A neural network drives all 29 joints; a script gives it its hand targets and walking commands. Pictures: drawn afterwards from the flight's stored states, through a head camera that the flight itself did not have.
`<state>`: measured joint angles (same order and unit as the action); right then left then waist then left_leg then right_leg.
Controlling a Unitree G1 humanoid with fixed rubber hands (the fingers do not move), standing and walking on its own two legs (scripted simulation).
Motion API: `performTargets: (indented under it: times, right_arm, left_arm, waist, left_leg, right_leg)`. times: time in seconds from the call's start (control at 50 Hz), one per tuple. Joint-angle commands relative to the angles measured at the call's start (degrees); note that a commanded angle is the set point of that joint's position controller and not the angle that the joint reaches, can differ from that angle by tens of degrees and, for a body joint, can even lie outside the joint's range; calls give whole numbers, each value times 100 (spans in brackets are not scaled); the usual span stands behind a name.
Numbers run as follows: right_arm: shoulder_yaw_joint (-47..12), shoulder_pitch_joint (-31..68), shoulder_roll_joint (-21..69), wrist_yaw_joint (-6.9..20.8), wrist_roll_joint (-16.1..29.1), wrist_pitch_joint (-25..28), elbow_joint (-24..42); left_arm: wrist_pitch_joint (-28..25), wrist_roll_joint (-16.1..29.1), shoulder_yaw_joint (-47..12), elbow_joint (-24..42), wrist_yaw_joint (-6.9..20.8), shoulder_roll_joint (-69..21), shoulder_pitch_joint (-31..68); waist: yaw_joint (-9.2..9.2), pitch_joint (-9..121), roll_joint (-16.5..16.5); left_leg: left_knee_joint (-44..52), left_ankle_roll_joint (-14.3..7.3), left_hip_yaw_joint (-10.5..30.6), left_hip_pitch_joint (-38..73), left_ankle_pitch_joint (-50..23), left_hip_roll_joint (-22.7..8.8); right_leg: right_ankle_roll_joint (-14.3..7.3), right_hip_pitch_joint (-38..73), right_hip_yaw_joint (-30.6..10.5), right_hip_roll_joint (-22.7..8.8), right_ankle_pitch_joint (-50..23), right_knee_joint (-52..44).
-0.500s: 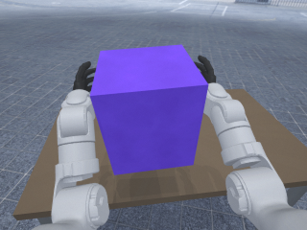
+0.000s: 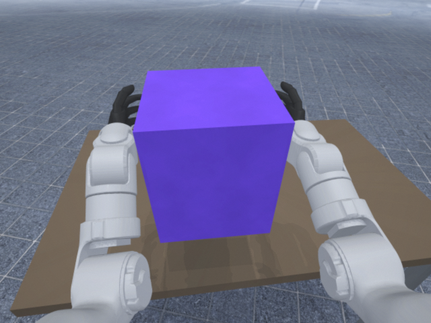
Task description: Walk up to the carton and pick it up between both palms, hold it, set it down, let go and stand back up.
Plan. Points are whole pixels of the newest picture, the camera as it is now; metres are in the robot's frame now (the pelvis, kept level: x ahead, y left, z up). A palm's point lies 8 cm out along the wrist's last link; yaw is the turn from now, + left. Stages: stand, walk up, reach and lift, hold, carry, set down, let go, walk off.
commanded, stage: hold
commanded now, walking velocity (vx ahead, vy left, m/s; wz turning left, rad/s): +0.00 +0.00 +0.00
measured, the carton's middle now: (210, 154) +0.37 +0.01 +0.18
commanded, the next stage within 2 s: none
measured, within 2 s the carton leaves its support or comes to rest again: neither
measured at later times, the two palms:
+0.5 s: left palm (114, 136) +0.34 +0.16 +0.24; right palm (297, 130) +0.34 -0.14 +0.24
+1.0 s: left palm (114, 133) +0.35 +0.17 +0.24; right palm (291, 125) +0.36 -0.14 +0.24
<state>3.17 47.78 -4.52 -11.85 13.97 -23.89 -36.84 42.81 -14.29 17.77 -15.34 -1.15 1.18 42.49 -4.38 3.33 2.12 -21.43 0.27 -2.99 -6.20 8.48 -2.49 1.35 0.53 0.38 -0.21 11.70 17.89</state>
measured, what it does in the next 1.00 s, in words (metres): stands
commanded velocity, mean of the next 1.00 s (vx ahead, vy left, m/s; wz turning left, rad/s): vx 0.00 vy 0.00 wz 0.00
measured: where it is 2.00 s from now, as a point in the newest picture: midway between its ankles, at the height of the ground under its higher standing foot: outside the picture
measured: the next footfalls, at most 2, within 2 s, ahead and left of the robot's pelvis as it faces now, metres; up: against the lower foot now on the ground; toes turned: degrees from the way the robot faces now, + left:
none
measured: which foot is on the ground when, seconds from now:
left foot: down 0.00-1.00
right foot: down 0.00-1.00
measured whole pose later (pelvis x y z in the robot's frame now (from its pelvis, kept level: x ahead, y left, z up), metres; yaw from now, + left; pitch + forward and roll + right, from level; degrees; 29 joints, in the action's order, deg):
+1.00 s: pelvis -0.01 +0.00 +0.00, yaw +0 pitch -8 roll -1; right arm 3.2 48.8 -4.2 -11.8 14.1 -24.3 -37.9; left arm 43.4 -14.3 19.3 -14.6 -0.8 0.8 42.2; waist -4.4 3.3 2.1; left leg -21.4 -0.1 -3.0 -6.0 7.7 -2.5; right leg 1.3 0.8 0.4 -0.2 10.9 17.9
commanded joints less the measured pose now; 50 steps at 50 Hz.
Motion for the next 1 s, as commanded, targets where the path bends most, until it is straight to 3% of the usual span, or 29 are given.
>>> performTargets:
  times: [0.0,0.06,0.18,0.2,0.3,0.38,0.44,0.54,0.58,0.62,0.66,0.74,0.78,0.9,0.98]
  right_arm:
    - [-2467,4384,3405,354,1128,2,2839]
    - [-2632,4046,3322,283,1253,-143,3019]
    - [-2652,3979,3233,220,1248,-327,3256]
    - [-2622,3932,3210,225,1235,-345,3220]
    - [-2496,4377,3373,306,1088,-306,3241]
    - [-2257,4466,3368,403,879,-282,2839]
    - [-1969,4638,3375,521,634,-252,2396]
    - [-1411,4523,3169,700,162,-184,1398]
    - [-1174,4304,3127,765,13,-146,952]
    - [-1039,4339,3064,790,-57,-73,917]
    - [-982,4492,3169,795,-37,19,900]
    - [-1016,4610,3219,812,6,130,862]
    - [-1161,4813,3343,799,91,201,1126]
    - [-1267,4687,3362,746,165,187,959]
    - [-1521,4602,3345,661,398,156,1360]
  left_arm:
    - [-178,1223,-3300,1708,707,-3473,3785]
    - [-29,1112,-3142,1980,774,-3310,3456]
    - [230,924,-3002,2064,992,-3125,3237]
    - [251,918,-3026,2143,997,-3114,3271]
    - [171,1001,-3119,2034,993,-3171,3729]
    - [89,1031,-3055,1825,948,-3175,4044]
    - [53,934,-2884,1335,951,-3201,4288]
    - [27,603,-2439,440,1036,-3113,4296]
    - [-48,552,-2367,319,1083,-3101,4497]
    - [-97,568,-2424,105,1120,-3129,4422]
    - [-197,690,-2522,159,1096,-3198,4724]
    - [-333,765,-2551,24,1026,-3288,4801]
    - [-385,850,-2642,154,969,-3324,4845]
    - [-392,892,-2695,133,892,-3348,4745]
    - [-311,947,-2870,482,868,-3378,4423]
  waist:
    - [-175,2741,-512]
    - [-167,2636,-435]
    - [-160,2336,-354]
    - [-196,2316,-487]
    - [-169,2226,-454]
    - [-209,2088,-483]
    - [-187,1700,-447]
    - [-189,1148,-360]
    - [-284,1147,-439]
    - [-334,1146,-427]
    - [-390,1363,-521]
    - [-321,1427,-575]
    - [-249,1603,-461]
    - [-240,1532,-473]
    - [-229,1815,-485]
  left_leg:
    - [-118,341,283,1707,-2454,432]
    - [-119,328,269,1736,-2632,451]
    - [0,268,179,1570,-2229,478]
    - [-10,289,170,1577,-2230,478]
    - [99,227,179,1431,-1769,440]
    - [223,183,157,1317,-1229,409]
    - [447,101,115,1019,-354,364]
    - [808,-27,27,605,725,290]
    - [957,-56,44,444,1002,216]
    - [1006,-53,88,291,1107,195]
    - [961,-38,135,281,1136,182]
    - [942,-29,192,275,1035,188]
    - [850,-23,179,419,800,208]
    - [751,55,143,672,522,287]
    - [495,148,155,1003,-311,340]
  right_leg:
    - [152,98,244,562,-2331,-215]
    - [201,252,211,560,-2659,-179]
    - [244,358,185,490,-2706,-157]
    - [232,331,189,486,-2648,-147]
    - [172,76,220,461,-1991,-218]
    - [107,-186,245,426,-1301,-299]
    - [51,-486,271,370,-347,-422]
    - [-31,-778,310,306,616,-526]
    - [-70,-673,333,323,658,-455]
    - [-67,-569,353,359,568,-388]
    - [-68,-548,350,353,486,-325]
    - [-91,-548,355,378,364,-325]
    - [-72,-564,339,371,265,-353]
    - [-72,-770,353,377,367,-498]
    - [-22,-563,336,434,-239,-455]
